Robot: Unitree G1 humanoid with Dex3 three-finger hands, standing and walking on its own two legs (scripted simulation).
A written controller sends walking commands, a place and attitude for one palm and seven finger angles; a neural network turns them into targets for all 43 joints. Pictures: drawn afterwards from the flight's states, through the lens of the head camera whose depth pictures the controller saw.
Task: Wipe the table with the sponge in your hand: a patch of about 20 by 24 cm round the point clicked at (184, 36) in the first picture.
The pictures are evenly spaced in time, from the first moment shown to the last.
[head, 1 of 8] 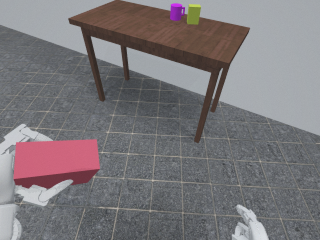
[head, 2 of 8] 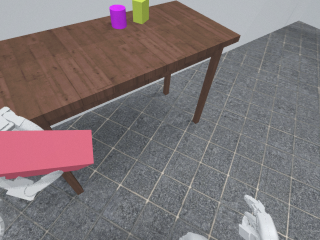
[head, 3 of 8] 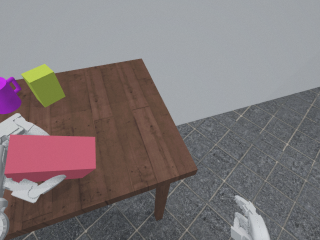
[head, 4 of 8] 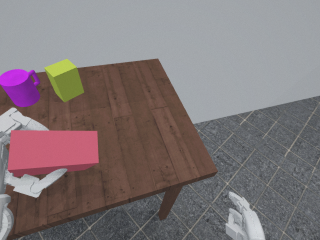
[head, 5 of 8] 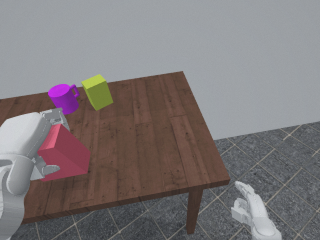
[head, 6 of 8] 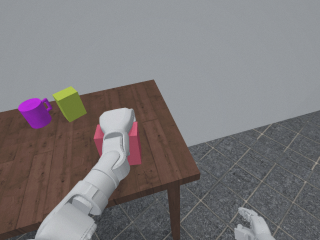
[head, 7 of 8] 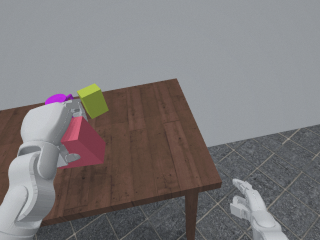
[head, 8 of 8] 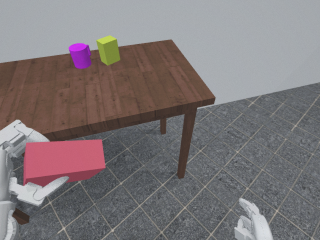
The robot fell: no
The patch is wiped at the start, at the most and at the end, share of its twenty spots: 0.00 1.00 1.00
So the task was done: yes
